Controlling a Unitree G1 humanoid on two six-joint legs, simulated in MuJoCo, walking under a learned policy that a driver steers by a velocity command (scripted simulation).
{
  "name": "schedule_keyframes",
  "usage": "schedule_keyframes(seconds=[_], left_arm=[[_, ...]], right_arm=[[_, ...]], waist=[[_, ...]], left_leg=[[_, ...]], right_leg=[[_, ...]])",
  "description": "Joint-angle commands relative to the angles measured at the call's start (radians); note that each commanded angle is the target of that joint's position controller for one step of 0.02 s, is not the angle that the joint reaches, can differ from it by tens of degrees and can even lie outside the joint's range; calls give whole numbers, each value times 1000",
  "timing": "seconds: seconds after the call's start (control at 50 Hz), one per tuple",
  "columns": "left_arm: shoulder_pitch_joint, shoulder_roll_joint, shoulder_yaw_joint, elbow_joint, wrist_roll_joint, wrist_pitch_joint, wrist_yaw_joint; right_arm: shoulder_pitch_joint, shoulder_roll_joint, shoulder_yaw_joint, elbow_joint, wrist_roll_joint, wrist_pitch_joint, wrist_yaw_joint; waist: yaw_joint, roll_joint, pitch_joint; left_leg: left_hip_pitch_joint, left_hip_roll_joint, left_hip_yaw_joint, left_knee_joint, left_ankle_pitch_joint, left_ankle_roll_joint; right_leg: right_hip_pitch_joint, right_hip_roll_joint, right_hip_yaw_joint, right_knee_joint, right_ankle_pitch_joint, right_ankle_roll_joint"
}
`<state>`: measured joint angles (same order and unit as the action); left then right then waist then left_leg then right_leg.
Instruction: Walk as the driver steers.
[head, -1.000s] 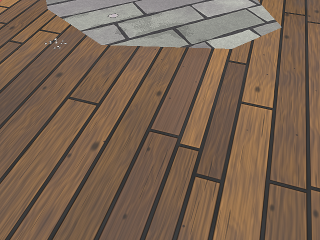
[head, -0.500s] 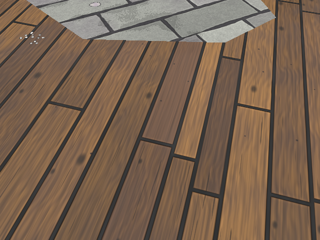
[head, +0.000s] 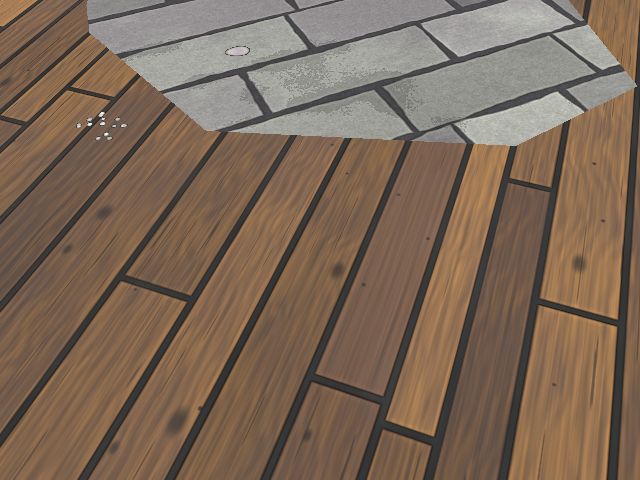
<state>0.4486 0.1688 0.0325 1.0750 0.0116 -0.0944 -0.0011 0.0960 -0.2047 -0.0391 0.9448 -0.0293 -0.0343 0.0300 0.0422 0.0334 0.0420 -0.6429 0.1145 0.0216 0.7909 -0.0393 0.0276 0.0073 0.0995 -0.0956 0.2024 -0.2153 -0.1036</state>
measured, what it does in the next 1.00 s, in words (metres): walks ahead, turning right: left foot, then right foot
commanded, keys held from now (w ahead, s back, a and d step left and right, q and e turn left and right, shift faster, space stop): w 0.06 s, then w+e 0.88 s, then w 0.06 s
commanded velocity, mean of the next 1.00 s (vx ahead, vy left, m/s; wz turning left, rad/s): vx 0.50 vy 0.00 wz -0.42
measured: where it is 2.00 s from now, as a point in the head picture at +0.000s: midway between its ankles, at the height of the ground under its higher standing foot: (490, 277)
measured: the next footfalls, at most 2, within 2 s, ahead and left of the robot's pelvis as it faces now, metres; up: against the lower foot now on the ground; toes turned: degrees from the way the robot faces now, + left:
left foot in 0.18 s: +0.29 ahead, +0.11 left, +0.00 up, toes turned +2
right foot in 0.74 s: +0.53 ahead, -0.12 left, +0.00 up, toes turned -25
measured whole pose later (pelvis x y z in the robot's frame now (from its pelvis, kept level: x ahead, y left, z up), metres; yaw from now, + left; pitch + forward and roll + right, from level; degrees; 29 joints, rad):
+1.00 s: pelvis +0.53 -0.09 +0.00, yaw -29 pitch +1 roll +0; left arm 0.34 0.25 0.08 0.93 0.00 -0.05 0.00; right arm 0.12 -0.24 -0.06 0.81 -0.05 -0.03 0.02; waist 0.03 0.03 0.05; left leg -0.64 0.14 -0.03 1.01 -0.20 -0.05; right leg -0.12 0.15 0.02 0.31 -0.19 -0.15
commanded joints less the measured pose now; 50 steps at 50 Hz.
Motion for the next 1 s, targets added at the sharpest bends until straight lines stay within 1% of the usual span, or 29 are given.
schedule_keyframes(seconds=[0.02,0.08,0.12,0.16,0.18,0.2,0.22,0.24,0.26,0.28,0.32,0.34,0.38,0.44,0.52,0.62,0.68,0.7,0.72,0.74,0.76,0.78,0.8,0.82,0.86,0.88,0.92,0.96,1.0], left_arm=[[65,122,16,-24,0,-13,8],[108,123,14,-4,10,-6,16],[91,140,18,-3,17,-1,23],[44,164,24,-13,18,1,23],[19,165,24,-20,9,2,18],[6,131,13,-54,-6,-3,12],[145,18,-6,-66,-50,4,9],[82,143,28,-51,-20,15,19],[-3,136,35,-78,-13,16,15],[-46,108,32,-88,-9,16,11],[-48,84,38,-91,15,42,-5],[-44,68,40,-95,18,56,-12],[-82,52,40,-118,20,75,-22],[-194,57,39,-167,21,88,-34],[-351,52,25,-232,17,82,-49],[-467,71,21,-291,25,79,-60],[-385,103,37,-279,29,79,-51],[-300,120,47,-256,28,75,-47],[-170,145,63,-217,32,66,-38],[-34,231,94,-185,45,59,-23],[-77,345,117,-207,38,63,-15],[-37,331,114,-211,13,81,-10],[-104,293,102,-204,8,82,-1],[-153,239,89,-209,1,76,0],[-214,187,72,-222,-12,57,6],[-206,182,68,-222,-15,45,5],[-166,209,71,-213,-19,28,3],[-118,223,73,-208,-16,25,1],[-64,213,68,-199,-14,24,0]], right_arm=[[-122,-27,5,-79,8,-11,2],[-187,-39,3,-110,7,-19,-1],[-174,-55,-2,-121,8,-29,-3],[-18,-85,-18,-80,9,-44,-16],[154,-113,-33,-27,1,-57,-28],[333,-194,-57,3,-28,-66,-43],[370,-281,-80,3,-40,-58,-38],[303,-212,-69,-13,-8,-43,-30],[195,-147,-49,-28,0,-45,-28],[142,-98,-38,-33,0,-53,-26],[137,-52,-24,-13,7,-65,-38],[160,-46,-22,-3,9,-73,-40],[199,-63,-26,12,18,-88,-42],[238,-78,-28,20,12,-94,-44],[272,-84,-25,28,11,-94,-47],[351,-125,-35,50,8,-77,-60],[339,-165,-46,46,4,-56,-68],[333,-181,-51,40,3,-44,-67],[321,-190,-54,29,7,-34,-62],[313,-171,-49,-1,9,-32,-57],[344,-50,-28,-78,16,-39,-31],[190,-141,-43,-114,11,-53,-25],[135,-129,-38,-137,25,-68,-21],[156,-128,-36,-124,24,-77,-25],[200,-119,-36,-109,-10,-48,-29],[205,-112,-36,-111,-18,-29,-25],[180,-97,-33,-130,-21,-4,-18],[105,-96,-30,-159,-19,6,-14],[29,-103,-28,-184,-16,8,-11]], waist=[[11,-88,64],[29,-91,76],[4,-96,69],[-69,-110,-8],[-145,-84,-99],[-204,-12,-231],[-138,213,-367],[-136,39,-311],[-97,12,-155],[-77,-10,-74],[-32,28,-21],[-22,38,-23],[-9,34,-9],[-16,34,22],[-41,32,58],[-69,36,67],[-22,71,4],[12,73,-45],[70,46,-119],[127,-47,-212],[31,-275,-266],[91,-101,-262],[53,-73,-120],[6,-11,-56],[-60,-7,-42],[-70,-15,-52],[-74,-26,-48],[-51,-47,-26],[-19,-66,-8]], left_leg=[[10,-42,56,-120,64,1],[-3,-61,60,-183,17,24],[37,-82,53,-224,-58,46],[256,-140,68,-282,-128,76],[488,-136,61,-349,-66,101],[771,65,-144,-355,-140,147],[1029,360,-596,-438,-184,272],[925,320,-627,-492,-257,250],[772,282,-460,-526,-249,213],[652,238,-342,-567,-167,182],[526,166,-175,-607,-78,126],[509,161,-135,-614,-38,119],[504,155,-63,-632,31,116],[513,140,28,-654,70,112],[531,111,137,-654,159,102],[694,160,208,-593,342,96],[766,170,254,-388,746,84],[767,171,258,-245,797,83],[697,161,269,-34,705,65],[487,130,271,268,386,32],[16,-94,191,626,-532,-33],[-106,-103,-22,672,-475,-27],[-154,-42,-37,616,-349,-16],[-87,-9,-37,515,-278,-13],[46,19,-47,410,-255,-37],[75,19,-46,383,-259,-49],[61,13,-28,321,-236,-72],[6,12,-14,243,-159,-84],[-44,10,-6,152,-79,-83]], right_leg=[[-30,-266,134,-79,398,-78],[77,-300,147,-29,501,-92],[125,-319,164,38,638,-93],[106,-303,158,207,868,-69],[25,-264,132,391,818,-49],[-187,-212,107,664,504,-32],[-540,-38,37,1019,-268,10],[-601,-82,148,1102,-265,-6],[-623,-124,157,1083,-171,-8],[-604,-159,153,1042,-110,-4],[-545,-190,145,989,-69,10],[-532,-190,139,981,-59,15],[-574,-199,124,965,-20,25],[-668,-216,103,898,89,39],[-653,-197,45,639,216,44],[-616,-158,-37,462,156,-8],[-485,-69,-86,434,2,-67],[-397,-32,-91,410,-40,-91],[-221,-3,-74,331,-17,-119],[17,-139,135,267,-110,-172],[301,-426,690,179,-92,-330],[282,-433,800,63,-114,-324],[167,-418,637,50,-38,-286],[38,-373,540,38,110,-242],[-101,-281,394,28,309,-195],[-123,-259,369,27,363,-192],[-147,-229,337,21,415,-188],[-141,-215,330,2,408,-168],[-104,-210,327,-9,430,-136]])
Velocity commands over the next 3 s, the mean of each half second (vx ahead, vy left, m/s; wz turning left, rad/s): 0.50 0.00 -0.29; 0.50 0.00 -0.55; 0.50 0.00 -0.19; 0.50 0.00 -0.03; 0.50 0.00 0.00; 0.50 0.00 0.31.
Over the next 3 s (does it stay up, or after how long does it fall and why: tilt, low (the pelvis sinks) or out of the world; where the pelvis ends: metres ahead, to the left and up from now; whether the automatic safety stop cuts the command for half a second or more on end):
stays up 1.46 -0.66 -0.01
